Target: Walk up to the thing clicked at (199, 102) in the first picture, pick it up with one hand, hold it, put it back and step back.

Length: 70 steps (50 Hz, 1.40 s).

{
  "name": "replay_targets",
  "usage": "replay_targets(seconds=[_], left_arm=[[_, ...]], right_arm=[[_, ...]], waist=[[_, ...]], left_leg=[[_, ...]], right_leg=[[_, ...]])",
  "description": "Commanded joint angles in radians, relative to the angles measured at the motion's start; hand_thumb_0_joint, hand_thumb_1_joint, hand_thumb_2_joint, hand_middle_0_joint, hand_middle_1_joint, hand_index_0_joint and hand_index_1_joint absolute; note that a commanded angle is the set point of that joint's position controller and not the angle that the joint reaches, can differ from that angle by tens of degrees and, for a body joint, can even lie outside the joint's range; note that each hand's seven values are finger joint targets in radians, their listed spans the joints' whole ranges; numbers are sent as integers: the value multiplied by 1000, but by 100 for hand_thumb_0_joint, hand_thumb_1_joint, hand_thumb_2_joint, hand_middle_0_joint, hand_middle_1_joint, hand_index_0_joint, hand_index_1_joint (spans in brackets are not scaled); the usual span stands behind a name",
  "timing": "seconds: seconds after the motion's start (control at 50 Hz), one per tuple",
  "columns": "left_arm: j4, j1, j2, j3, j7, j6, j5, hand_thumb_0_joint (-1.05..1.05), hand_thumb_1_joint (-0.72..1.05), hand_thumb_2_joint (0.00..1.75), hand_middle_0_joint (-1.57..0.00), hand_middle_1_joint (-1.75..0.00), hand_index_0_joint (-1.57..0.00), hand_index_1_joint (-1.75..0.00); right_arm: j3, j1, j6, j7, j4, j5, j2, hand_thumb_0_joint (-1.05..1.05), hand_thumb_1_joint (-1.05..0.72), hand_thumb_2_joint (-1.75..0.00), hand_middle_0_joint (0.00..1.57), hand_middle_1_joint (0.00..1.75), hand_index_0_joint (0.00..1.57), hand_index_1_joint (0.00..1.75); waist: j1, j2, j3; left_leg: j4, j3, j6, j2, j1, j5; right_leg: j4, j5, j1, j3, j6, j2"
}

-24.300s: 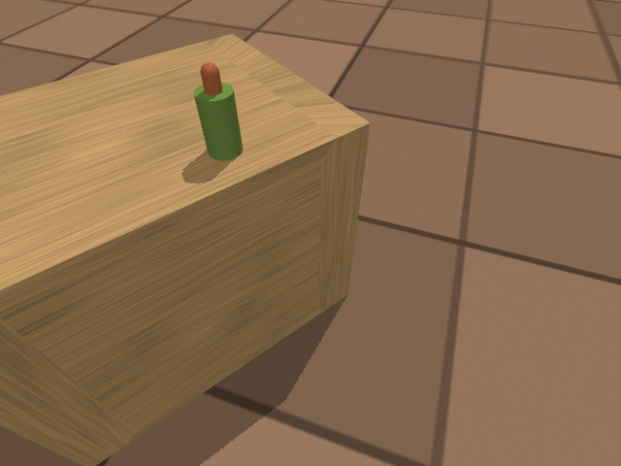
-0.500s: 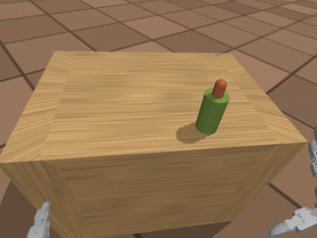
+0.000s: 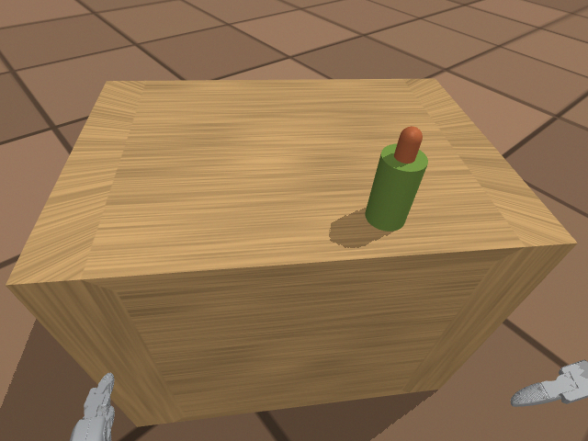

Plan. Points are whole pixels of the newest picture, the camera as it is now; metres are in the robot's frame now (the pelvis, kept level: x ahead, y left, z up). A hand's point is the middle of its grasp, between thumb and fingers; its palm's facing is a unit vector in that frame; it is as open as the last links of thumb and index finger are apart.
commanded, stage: home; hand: right
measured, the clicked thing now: (397, 177) +0.51 -0.20 +0.09
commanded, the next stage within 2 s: none
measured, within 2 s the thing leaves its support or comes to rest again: neither
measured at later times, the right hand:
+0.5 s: hand (414, 409) +0.19 -0.18 -0.07, palm faces +0.09 +0.98 -0.18, open 17.4 cm
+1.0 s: hand (413, 412) +0.19 -0.19 -0.10, palm faces +0.00 +0.95 -0.31, open 17.4 cm
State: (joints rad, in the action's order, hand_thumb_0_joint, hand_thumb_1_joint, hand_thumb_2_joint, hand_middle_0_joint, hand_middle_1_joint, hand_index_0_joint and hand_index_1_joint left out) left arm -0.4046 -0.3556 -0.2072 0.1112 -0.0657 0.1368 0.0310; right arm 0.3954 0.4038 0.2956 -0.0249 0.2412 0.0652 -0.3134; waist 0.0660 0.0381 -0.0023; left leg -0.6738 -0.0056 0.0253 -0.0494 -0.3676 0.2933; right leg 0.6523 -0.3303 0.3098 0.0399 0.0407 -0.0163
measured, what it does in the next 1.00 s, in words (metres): stands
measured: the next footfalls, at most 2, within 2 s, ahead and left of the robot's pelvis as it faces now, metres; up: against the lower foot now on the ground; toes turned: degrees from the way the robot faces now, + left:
none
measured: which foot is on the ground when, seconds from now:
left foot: down 0.00-1.00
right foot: down 0.00-1.00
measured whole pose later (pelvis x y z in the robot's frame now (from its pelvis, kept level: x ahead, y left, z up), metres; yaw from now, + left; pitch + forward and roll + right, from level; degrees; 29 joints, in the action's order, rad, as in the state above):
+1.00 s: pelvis +0.03 +0.00 -0.02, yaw +1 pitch +3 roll +0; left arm -0.65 -0.21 -0.25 0.00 -0.04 0.05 -0.04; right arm -0.02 0.31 0.04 -0.07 -0.40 -0.04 -0.23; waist 0.00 0.01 -0.02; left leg -0.80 0.00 0.02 -0.03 -0.48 0.39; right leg 0.80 -0.44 0.42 0.04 0.04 -0.03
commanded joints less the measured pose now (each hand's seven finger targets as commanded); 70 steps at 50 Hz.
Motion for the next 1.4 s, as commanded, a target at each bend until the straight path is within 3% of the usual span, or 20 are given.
replay_targets(seconds=[0.0, 0.14, 0.2, 0.32, 0.36, 0.4, 0.42, 0.44, 0.46, 0.6, 0.7, 0.8, 0.9, 0.92, 0.96, 1.04, 1.08, 1.18, 1.32, 1.38], left_arm=[[87, 50, 14, -80, 13, 63, -3, 0, 9, 59, -14, -21, -14, -21], [57, 66, -170, 78, 15, 78, -15, 0, 62, 74, -17, -25, -17, -25], [105, 137, -106, 19, 20, 74, -18, 0, 77, 83, -19, -27, -19, -27], [77, 171, 9, -114, 4, 53, -19, 0, 90, 90, -20, -30, -20, -30], [64, 145, -15, -103, -1, 48, -21, 0, 90, 90, -20, -30, -20, -30], [55, 102, -82, -46, -9, 41, -24, 0, 90, 90, -20, -30, -20, -30], [54, 69, -111, -21, -11, 37, -25, 0, 90, 90, -20, -30, -20, -30], [-46, 143, -149, -45, -10, 37, -39, 0, 90, 90, -20, -30, -20, -30], [-37, 139, -129, -57, -9, 42, -37, 0, 90, 90, -20, -30, -20, -30], [-40, 170, -107, -73, -15, 29, -33, 0, 90, 90, -20, -30, -20, -30], [-48, 170, -122, -60, -9, 20, -30, 0, 90, 90, -20, -30, -20, -30], [-35, 180, -125, -54, -8, 1, -23, 0, 90, 90, -20, -30, -20, -30], [-18, 183, -124, -56, -15, -7, -18, 0, 90, 90, -20, -30, -20, -30], [-201, 156, -305, -21, 11, -54, -101, 0, 90, 90, -20, -30, -20, -30], [-219, 124, -292, -23, 24, -84, -101, 0, 90, 90, -20, -30, -20, -30], [-249, 166, -283, -42, 50, -94, -72, 0, 90, 90, -20, -30, -20, -30], [-282, 172, -295, -47, 54, -96, -69, 0, 90, 90, -20, -30, -20, -30], [-342, 210, -318, -51, 60, -110, -65, 0, 90, 90, -20, -30, -20, -30], [-449, 200, -353, -59, 60, -112, -56, 0, 90, 90, -20, -30, -20, -30], [-499, 208, -361, -66, 61, -120, -51, 0, 90, 90, -20, -30, -20, -30]], right_arm=[[-1, -40, 44, 6, 113, -1, -119, 0, 54, -6, 5, 6, 5, 6], [-101, 40, -12, 10, 61, -12, -72, 0, 52, -7, 6, 6, 6, 6], [-135, 58, -39, -2, -23, -30, -56, 0, 55, -6, 5, 5, 5, 5], [-322, -42, -69, 0, -215, -46, 58, 0, 55, -6, 5, 5, 5, 5], [-323, -39, -87, -4, -284, -51, 45, 0, 54, -6, 5, 5, 5, 5], [-289, -39, -103, -11, -321, -52, 3, 0, 52, -7, 6, 6, 6, 6], [-264, -37, -113, -17, -337, -51, -27, 0, 50, -8, 6, 6, 6, 6], [-187, -50, -113, -48, -292, -59, -73, 0, 54, -6, 5, 5, 5, 5], [-250, -25, -127, -49, -351, -64, -19, 0, 53, -7, 6, 6, 6, 6], [-334, -115, -168, -68, -355, -58, 41, 0, 53, -7, 5, 6, 5, 6], [-369, -62, -202, -80, -380, -58, 65, 0, 55, -5, 5, 5, 5, 5], [-323, -41, -219, -87, -391, -60, 27, 0, 55, -5, 5, 5, 5, 5], [-319, -82, -230, -97, -289, -57, 10, 0, 55, -5, 5, 5, 5, 5], [-282, -107, -227, -62, -629, -145, -225, 0, 52, -7, 6, 6, 6, 6], [-279, -91, -228, -38, -664, -141, -211, 0, 57, -5, 5, 5, 5, 5], [-319, -146, -218, -8, -755, -104, -171, 0, 57, -4, 5, 5, 5, 5], [-327, -170, -219, -2, -817, -103, -178, 0, 55, -5, 5, 5, 5, 5], [-329, -202, -232, 5, -942, -106, -223, 0, 56, -5, 5, 5, 5, 5], [-344, -214, -240, 5, -1087, -94, -248, 0, 55, -5, 5, 5, 5, 5], [-356, -231, -248, 7, -1140, -93, -258, 0, 54, -6, 5, 5, 5, 5]], waist=[[0, 18, 26], [-47, 40, -86], [-35, -24, -122], [-69, -45, -95], [-66, -11, -119], [-74, 20, -150], [-73, 40, -169], [-32, 56, -168], [-59, 41, -164], [-79, -6, -157], [-73, -44, -172], [-56, -99, -155], [-64, -21, -189], [-61, -48, -179], [-81, -50, -249], [-81, -58, -103], [-80, -46, -85], [-73, -41, -8], [-64, -32, -40], [-64, -34, 22]], left_leg=[[159, -56, -12, 31, 38, 97], [100, -90, -25, 49, 62, -124], [99, -91, -20, 47, 92, -154], [89, -70, -17, 43, 38, -104], [83, -60, -19, 38, 37, -105], [73, -61, -21, 39, 39, -131], [66, -60, -21, 38, 51, -160], [53, -58, -26, 47, 68, -151], [45, -58, -26, 48, 67, -177], [31, -57, -18, 47, 27, -179], [-1, -70, -17, 56, 17, -227], [4, -64, -9, 53, 1, -146], [-6, -49, -14, 49, -15, -122], [-28, 56, -67, -47, 80, -265], [-51, 99, -114, -65, 114, -387], [12, 70, -94, -44, 23, -198], [10, 66, -86, -39, 29, -208], [95, 94, -86, -47, 65, -95], [154, 86, -68, -50, 142, -145], [235, 101, -64, -57, 121, -44]], right_leg=[[-161, -36, 88, -72, -37, 28], [-135, 186, 4, -46, -20, 9], [-116, 220, 9, -38, -27, 7], [-94, 136, 61, -57, -36, 9], [-85, 126, 68, -67, -34, 17], [-81, 152, 49, -69, -29, 16], [-74, 182, 46, -71, -25, 17], [-48, 173, 64, -61, -24, 19], [-40, 203, 62, -65, -23, 17], [0, 172, 87, -68, -37, 15], [20, 245, 85, -58, -30, 4], [30, 156, 137, -67, -41, 12], [42, 121, 125, -74, -38, 14], [74, 289, 72, 2, -82, -57], [111, 338, 42, -1, -90, -53], [17, 148, 65, 21, -97, -49], [-6, 173, 50, 35, -97, -57], [-86, 15, 89, 58, -99, -51], [-173, 101, -15, 76, -92, -71], [-233, 22, -20, 80, -86, -69]])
